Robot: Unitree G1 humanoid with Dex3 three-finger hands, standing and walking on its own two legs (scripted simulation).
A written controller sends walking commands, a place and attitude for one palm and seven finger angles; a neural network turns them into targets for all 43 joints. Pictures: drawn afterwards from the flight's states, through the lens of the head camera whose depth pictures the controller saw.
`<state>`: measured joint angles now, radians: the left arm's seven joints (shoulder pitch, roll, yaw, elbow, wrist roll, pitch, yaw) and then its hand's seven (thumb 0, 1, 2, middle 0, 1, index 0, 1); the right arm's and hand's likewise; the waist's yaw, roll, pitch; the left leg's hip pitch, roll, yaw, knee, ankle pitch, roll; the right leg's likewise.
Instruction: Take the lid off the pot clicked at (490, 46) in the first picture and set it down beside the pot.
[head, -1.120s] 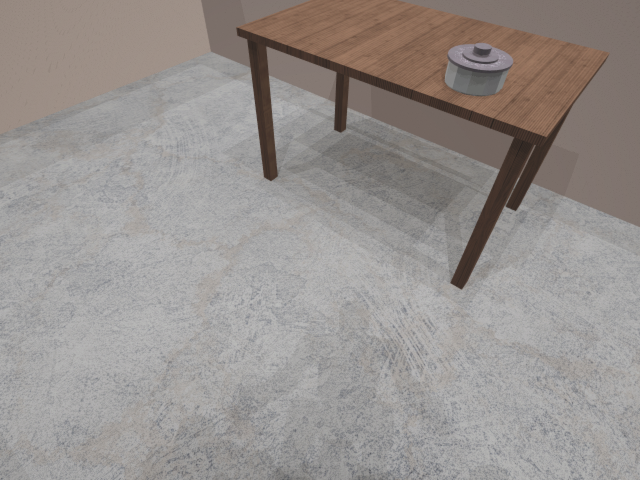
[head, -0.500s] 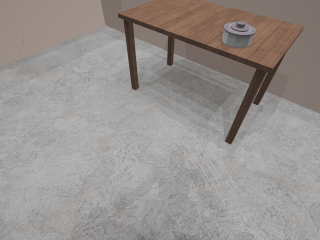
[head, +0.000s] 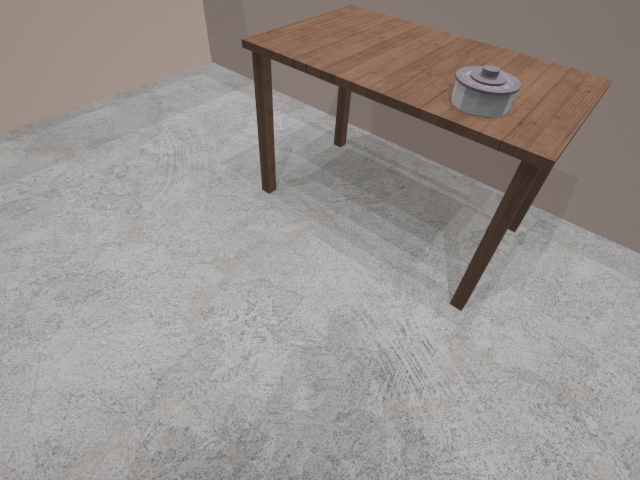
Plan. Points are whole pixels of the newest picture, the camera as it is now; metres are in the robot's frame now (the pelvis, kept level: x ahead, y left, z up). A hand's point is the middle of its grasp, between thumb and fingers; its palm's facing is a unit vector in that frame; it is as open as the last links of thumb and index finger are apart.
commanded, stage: walk to a spot facing it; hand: left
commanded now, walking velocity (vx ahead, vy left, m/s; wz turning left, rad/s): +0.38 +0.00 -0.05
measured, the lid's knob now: (490, 71) +1.16 -0.41 +0.05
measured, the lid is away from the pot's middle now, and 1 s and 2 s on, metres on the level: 0.00 0.00 0.00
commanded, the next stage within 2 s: turn to face it in 0.80 s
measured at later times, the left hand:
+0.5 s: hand (246, 393) +0.29 +0.14 -0.17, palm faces -0.02 -0.98 -0.19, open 7.4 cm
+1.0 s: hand (233, 334) +0.40 +0.18 -0.16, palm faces +0.05 -0.98 -0.17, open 7.4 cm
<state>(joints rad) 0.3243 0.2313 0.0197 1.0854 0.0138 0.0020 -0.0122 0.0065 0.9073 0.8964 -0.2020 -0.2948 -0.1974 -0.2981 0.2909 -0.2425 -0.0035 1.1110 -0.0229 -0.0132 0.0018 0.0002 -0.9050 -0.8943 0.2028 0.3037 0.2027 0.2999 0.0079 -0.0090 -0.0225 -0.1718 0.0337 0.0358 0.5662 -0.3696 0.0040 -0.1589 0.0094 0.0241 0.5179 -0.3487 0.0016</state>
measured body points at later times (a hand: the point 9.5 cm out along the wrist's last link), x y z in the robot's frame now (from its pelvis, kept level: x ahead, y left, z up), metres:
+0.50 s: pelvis +0.18 -0.04 -0.01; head +0.21 -0.04 +0.44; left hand +0.29 +0.19 -0.15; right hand +0.08 -0.25 -0.16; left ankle +0.08 +0.09 -0.63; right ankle +0.25 -0.14 -0.73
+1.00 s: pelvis +0.39 +0.00 +0.01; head +0.40 +0.01 +0.46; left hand +0.40 +0.23 -0.15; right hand +0.39 -0.23 -0.14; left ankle +0.37 +0.10 -0.73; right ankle +0.43 -0.13 -0.66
